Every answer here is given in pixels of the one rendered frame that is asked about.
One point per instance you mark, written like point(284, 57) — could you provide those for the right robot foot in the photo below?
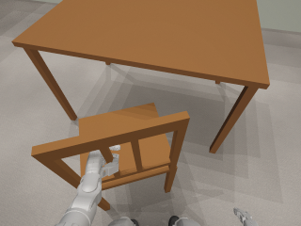
point(172, 220)

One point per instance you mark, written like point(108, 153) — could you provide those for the chair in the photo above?
point(140, 133)

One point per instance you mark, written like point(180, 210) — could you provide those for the table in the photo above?
point(217, 40)

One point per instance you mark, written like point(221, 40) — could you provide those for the robot left hand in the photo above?
point(95, 163)

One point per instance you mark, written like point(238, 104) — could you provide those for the robot right hand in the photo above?
point(244, 217)

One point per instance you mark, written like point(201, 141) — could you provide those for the left robot forearm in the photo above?
point(83, 208)

